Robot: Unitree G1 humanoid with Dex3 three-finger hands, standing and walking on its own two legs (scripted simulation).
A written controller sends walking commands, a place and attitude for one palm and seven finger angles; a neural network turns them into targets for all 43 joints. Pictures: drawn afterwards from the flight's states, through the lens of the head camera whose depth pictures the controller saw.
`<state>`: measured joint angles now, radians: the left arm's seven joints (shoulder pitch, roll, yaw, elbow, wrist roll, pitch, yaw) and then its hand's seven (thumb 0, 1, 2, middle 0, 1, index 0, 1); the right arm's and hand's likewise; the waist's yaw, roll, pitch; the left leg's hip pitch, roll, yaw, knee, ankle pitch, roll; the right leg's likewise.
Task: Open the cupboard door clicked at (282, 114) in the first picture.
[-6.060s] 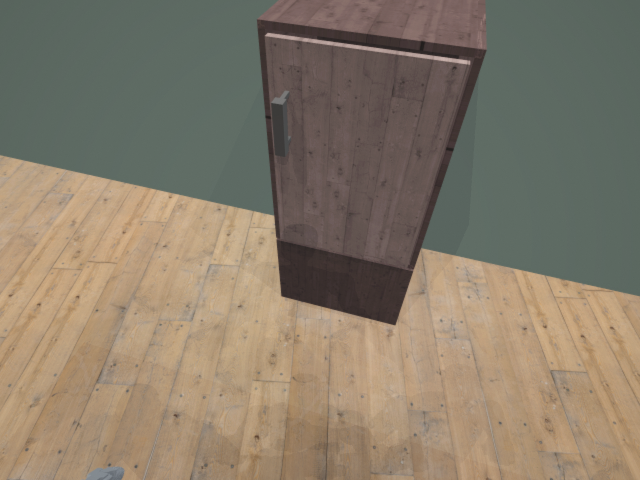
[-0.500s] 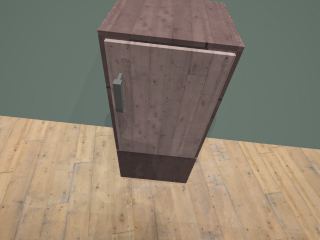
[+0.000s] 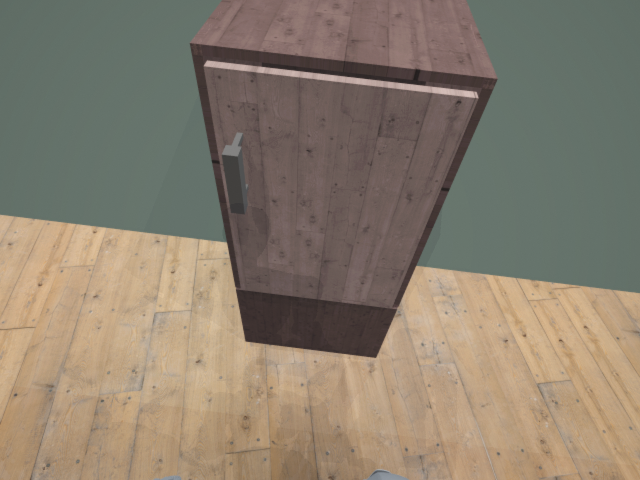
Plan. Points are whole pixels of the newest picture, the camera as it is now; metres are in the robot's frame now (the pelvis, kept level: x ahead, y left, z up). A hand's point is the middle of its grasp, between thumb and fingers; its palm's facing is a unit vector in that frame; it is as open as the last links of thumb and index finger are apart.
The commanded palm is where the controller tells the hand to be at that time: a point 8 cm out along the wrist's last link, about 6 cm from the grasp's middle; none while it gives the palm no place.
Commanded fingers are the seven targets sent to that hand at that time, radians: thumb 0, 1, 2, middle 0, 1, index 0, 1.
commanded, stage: come to a stop and stand still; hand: left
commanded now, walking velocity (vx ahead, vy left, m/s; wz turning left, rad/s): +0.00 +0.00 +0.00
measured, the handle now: (238, 173) +0.57 +0.17 +0.03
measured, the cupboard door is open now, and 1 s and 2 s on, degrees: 0 0 0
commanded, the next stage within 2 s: look again from close up in 0.50 s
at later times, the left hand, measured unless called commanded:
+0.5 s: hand out of the picture -0.05 +0.15 -0.16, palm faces +0.04 -0.99 -0.16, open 7.4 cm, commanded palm none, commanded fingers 0.00 0.90 0.90 -0.20 -0.30 -0.20 -0.30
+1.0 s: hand out of the picture +0.00 +0.19 -0.15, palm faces +0.02 -0.97 -0.22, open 7.4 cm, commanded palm none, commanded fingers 0.00 0.90 0.90 -0.20 -0.30 -0.20 -0.30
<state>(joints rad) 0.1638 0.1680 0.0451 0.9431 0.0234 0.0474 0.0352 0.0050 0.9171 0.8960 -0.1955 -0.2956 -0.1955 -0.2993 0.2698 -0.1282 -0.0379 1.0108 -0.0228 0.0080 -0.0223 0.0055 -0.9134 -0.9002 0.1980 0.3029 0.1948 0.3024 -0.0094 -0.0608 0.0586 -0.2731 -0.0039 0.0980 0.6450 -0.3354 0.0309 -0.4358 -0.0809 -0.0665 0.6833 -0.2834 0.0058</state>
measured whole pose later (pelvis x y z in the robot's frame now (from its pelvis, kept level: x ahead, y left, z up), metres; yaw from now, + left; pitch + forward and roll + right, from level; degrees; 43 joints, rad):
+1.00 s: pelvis -0.02 +0.01 +0.02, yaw +0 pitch -1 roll +0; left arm 0.29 0.16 0.00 1.04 0.02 -0.02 0.04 0.00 0.91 0.90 -0.20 -0.30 -0.19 -0.30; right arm 0.32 -0.15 0.00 1.07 -0.02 -0.01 -0.01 0.02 -0.93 -0.90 0.20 0.30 0.20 0.30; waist 0.00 0.02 0.00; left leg -0.24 -0.03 0.09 0.49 -0.25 0.06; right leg -0.24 -0.03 -0.03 0.51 -0.26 0.01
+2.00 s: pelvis +0.02 -0.01 +0.02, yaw -1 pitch +0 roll +0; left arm 0.20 0.23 -0.01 1.07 0.02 -0.01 0.02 0.00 0.91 0.90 -0.20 -0.30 -0.20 -0.30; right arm 0.21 -0.21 0.01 1.10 -0.02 -0.02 -0.02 0.01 -0.91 -0.90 0.20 0.30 0.20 0.30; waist 0.00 -0.01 0.04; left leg -0.16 0.00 0.09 0.45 -0.28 0.02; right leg -0.17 0.00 -0.02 0.48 -0.31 -0.02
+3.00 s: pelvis +0.02 -0.03 +0.02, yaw -1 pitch +0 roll +0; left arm 0.22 0.22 0.00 1.10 0.02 -0.02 0.03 0.00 0.91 0.90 -0.20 -0.30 -0.20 -0.30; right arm 0.20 -0.20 0.01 1.13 -0.01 -0.01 -0.02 0.01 -0.91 -0.90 0.20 0.30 0.20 0.30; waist 0.01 -0.01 0.03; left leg -0.15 0.04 0.08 0.43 -0.26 -0.01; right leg -0.14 0.04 -0.04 0.41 -0.28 -0.05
